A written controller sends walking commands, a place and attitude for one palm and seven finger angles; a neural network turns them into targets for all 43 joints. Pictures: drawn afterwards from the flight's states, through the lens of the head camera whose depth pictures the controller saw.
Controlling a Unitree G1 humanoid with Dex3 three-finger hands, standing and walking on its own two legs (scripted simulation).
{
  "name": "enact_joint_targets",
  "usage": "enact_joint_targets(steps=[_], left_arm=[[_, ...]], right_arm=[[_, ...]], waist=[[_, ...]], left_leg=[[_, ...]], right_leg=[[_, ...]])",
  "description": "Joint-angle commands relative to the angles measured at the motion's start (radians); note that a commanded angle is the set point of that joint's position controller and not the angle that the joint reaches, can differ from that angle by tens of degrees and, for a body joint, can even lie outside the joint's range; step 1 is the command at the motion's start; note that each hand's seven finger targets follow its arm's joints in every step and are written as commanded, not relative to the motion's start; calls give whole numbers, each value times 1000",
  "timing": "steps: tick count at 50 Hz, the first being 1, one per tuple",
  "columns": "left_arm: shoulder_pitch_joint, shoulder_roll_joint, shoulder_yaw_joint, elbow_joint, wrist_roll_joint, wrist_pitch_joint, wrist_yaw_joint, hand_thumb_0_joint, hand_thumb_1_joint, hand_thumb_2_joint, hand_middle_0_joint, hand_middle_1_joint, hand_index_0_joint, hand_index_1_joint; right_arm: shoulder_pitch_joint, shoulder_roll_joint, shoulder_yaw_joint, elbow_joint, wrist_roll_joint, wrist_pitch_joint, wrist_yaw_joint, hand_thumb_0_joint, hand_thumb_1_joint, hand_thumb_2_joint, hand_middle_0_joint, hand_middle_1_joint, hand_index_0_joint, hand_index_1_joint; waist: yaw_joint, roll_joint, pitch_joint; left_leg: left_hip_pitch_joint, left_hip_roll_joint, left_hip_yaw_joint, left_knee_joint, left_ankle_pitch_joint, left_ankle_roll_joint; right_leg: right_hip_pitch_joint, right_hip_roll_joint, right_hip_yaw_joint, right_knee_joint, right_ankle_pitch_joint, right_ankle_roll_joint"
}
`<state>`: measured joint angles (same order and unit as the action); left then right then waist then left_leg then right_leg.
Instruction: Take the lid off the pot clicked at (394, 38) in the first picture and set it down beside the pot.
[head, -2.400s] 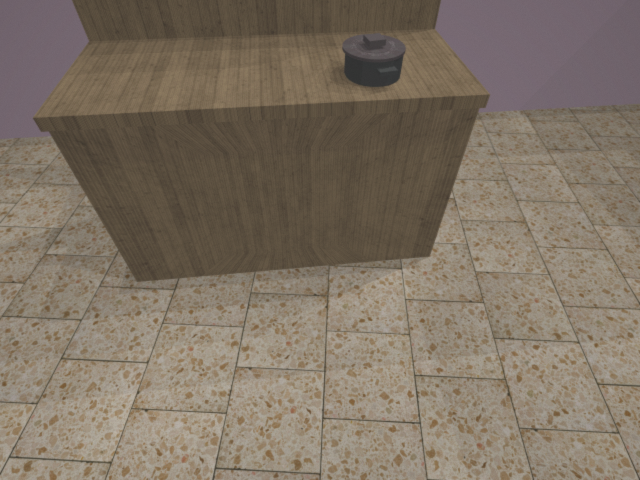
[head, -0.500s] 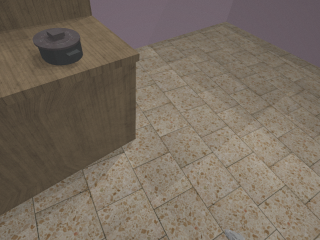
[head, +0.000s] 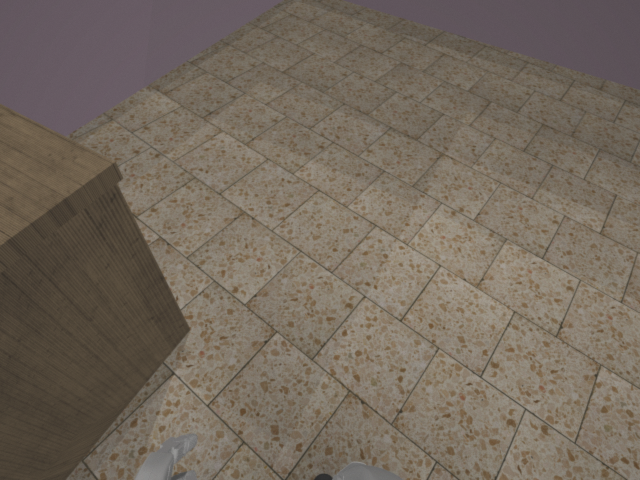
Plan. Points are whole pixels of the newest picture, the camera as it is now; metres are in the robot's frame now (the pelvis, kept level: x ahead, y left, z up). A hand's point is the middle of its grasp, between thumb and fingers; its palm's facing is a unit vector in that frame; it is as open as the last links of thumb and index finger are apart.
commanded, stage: walk to a spot facing it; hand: left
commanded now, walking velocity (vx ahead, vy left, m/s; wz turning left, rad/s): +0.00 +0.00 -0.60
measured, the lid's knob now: out of the picture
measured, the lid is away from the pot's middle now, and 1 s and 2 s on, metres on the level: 0.00 0.00 0.00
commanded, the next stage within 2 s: turn to face it in 1.98 s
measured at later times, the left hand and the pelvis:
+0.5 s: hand (112, 422) +0.21 +0.30 -0.16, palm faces -0.15 -0.96 -0.24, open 7.4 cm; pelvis +0.11 +0.10 +0.02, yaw -18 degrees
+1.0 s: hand (205, 348) +0.32 +0.18 -0.13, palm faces -0.59 -0.77 -0.26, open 7.4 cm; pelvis +0.10 +0.09 +0.01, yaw -38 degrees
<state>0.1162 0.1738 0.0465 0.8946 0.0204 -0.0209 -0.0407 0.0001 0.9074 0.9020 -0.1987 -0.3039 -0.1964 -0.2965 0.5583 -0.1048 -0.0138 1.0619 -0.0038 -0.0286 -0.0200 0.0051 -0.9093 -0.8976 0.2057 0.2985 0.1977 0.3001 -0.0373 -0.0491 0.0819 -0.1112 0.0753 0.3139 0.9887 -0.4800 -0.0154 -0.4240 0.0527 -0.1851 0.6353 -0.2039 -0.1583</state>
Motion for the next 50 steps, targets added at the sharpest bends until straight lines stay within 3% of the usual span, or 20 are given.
enact_joint_targets(steps=[1, 2, 3, 6, 11, 16, 19, 20, 21, 22, 23, 26, 30, 38, 43, 45, 47, 48, 49, 50], left_arm=[[220, 228, 60, -24, -26, -3, 58, 0, 900, 900, -200, -300, -200, -300], [179, 207, 56, -26, -24, -12, 59, 0, 900, 900, -200, -300, -200, -300], [150, 178, 50, -29, -24, -17, 63, 0, 900, 900, -200, -300, -200, -300], [111, 176, 53, -38, -7, -19, 68, 0, 900, 900, -200, -300, -200, -300], [150, 177, 61, -42, -4, -4, 53, 0, 900, 900, -200, -300, -200, -300], [179, 216, 76, -64, 2, 17, 54, 0, 900, 900, -200, -300, -200, -300], [156, 226, 82, -81, -2, 30, 57, 0, 900, 900, -200, -300, -200, -300], [133, 216, 79, -88, -5, 35, 59, 0, 900, 900, -200, -300, -200, -300], [149, 167, 71, -108, -17, 39, 56, 0, 900, 900, -200, -300, -200, -300], [187, 127, 61, -118, -19, 36, 47, 0, 900, 900, -200, -300, -200, -300], [199, 167, 67, -99, -5, 37, 49, 0, 900, 900, -200, -300, -200, -300], [199, 173, 80, -66, 6, 51, 33, 0, 900, 900, -200, -300, -200, -300], [196, 146, 69, -62, -1, 73, 18, 0, 900, 900, -200, -300, -200, -300], [79, 105, 56, -88, -1, 87, 11, 0, 900, 900, -200, -300, -200, -300], [41, 86, 47, -99, 0, 69, 14, 0, 900, 900, -200, -300, -200, -300], [51, 91, 46, -99, 1, 60, 19, 0, 900, 900, -200, -300, -200, -300], [128, 120, 54, -78, 3, 46, 26, 0, 900, 900, -200, -300, -200, -300], [182, 215, 70, -64, 12, 32, 38, 0, 900, 900, -200, -300, -200, -300], [228, 322, 92, -55, 7, 27, 53, 0, 900, 900, -200, -300, -200, -300], [247, 319, 95, -50, -7, 32, 63, 0, 900, 900, -200, -300, -200, -300]], right_arm=[[-185, -134, -46, -199, 1, -28, -14, 0, -900, -900, 200, 300, 200, 300], [-154, -134, -43, -185, -4, -7, -10, 0, -900, -900, 200, 300, 200, 300], [-163, -139, -44, -169, -10, 10, -14, 0, -900, -900, 200, 300, 200, 300], [-142, -119, -46, -157, -14, 41, -17, 0, -900, -900, 200, 300, 200, 300], [-288, -127, -46, -216, -18, 43, -7, 0, -900, -900, 200, 300, 200, 300], [-428, -148, -43, -281, -9, 26, -6, 0, -900, -900, 200, 300, 200, 300], [-404, -177, -49, -289, -2, 19, -13, 0, -900, -900, 200, 300, 200, 300], [-339, -196, -54, -271, -2, 15, -15, 0, -900, -900, 200, 300, 200, 300], [-289, -272, -67, -268, -12, 7, -18, 0, -900, -900, 200, 300, 200, 300], [-267, -357, -82, -276, -15, 10, -14, 0, -900, -900, 200, 300, 200, 300], [-277, -340, -73, -287, -18, 23, -12, 0, -900, -900, 200, 300, 200, 300], [-393, -240, -42, -309, -21, 14, -18, 0, -900, -900, 200, 300, 200, 300], [-359, -232, -46, -286, -11, 10, -19, 0, -900, -900, 200, 300, 200, 300], [-263, -251, -74, -229, -16, 18, -13, 0, -900, -900, 200, 300, 200, 300], [-232, -275, -92, -197, -23, 22, -3, 0, -900, -900, 200, 300, 200, 300], [-229, -279, -97, -191, -24, 23, 1, 0, -900, -900, 200, 300, 200, 300], [-233, -273, -96, -191, -17, 26, 5, 0, -900, -900, 200, 300, 200, 300], [-216, -223, -86, -206, -8, 32, 12, 0, -900, -900, 200, 300, 200, 300], [-279, -162, -61, -260, -12, 39, 15, 0, -900, -900, 200, 300, 200, 300], [-300, -191, -68, -268, -11, 51, 2, 0, -900, -900, 200, 300, 200, 300]], waist=[[107, 109, -84], [51, 29, -123], [28, 30, -79], [-22, 61, -94], [21, -77, -106], [75, -101, -159], [56, -126, -178], [22, -88, -192], [8, 92, -235], [17, 339, -239], [17, 230, -200], [63, 228, -84], [60, 242, -107], [10, 230, -67], [-10, 258, -97], [-1, 245, -112], [46, 177, -157], [74, -60, -187], [102, -277, -165], [115, -173, -180]], left_leg=[[-528, 55, -313, 507, 13, -21], [-488, 79, -325, 454, 65, -38], [-442, 85, -329, 393, 87, -41], [-373, 73, -308, 242, 97, -63], [-408, 41, -301, 84, 188, -78], [-350, -25, -274, -183, 113, -80], [-215, -50, -288, -393, 172, -66], [-80, -23, -297, -542, 290, -57], [111, 156, -458, -639, 453, -2], [197, 422, -682, -636, 777, 117], [106, 447, -659, -620, 806, 180], [-46, 285, -431, -652, 739, 114], [6, 230, -285, -664, 674, 110], [27, 290, -234, -703, 479, 143], [24, 324, -182, -637, 549, 142], [8, 337, -157, -577, 589, 119], [-62, 300, -80, -411, 532, 42], [-256, 227, -38, -212, 284, -27], [-494, 78, -86, 33, -159, -76], [-497, 77, -234, 149, -162, -62]], right_leg=[[399, -399, 505, -235, 738, -99], [319, -360, 491, -257, 656, -6], [210, -332, 451, -287, 632, 30], [92, -263, 347, -281, 601, -44], [106, -187, 389, -266, 461, -20], [260, -191, 475, -169, 577, -13], [252, -182, 524, -112, 543, 24], [185, -154, 496, -55, 431, 68], [14, -47, 418, 69, 139, 131], [-171, 36, 261, 337, -413, 200], [-160, -23, 269, 511, -430, 208], [-160, -64, 247, 639, -264, 235], [-157, -83, 202, 616, -168, 255], [-126, -132, 139, 357, -188, 254], [-16, -107, 90, 168, -232, 221], [55, -97, 85, 63, -203, 201], [237, -93, 78, -153, -4, 175], [416, -246, 279, -273, 159, 115], [435, -468, 611, -302, 491, -3], [389, -490, 568, -284, 518, -66]])
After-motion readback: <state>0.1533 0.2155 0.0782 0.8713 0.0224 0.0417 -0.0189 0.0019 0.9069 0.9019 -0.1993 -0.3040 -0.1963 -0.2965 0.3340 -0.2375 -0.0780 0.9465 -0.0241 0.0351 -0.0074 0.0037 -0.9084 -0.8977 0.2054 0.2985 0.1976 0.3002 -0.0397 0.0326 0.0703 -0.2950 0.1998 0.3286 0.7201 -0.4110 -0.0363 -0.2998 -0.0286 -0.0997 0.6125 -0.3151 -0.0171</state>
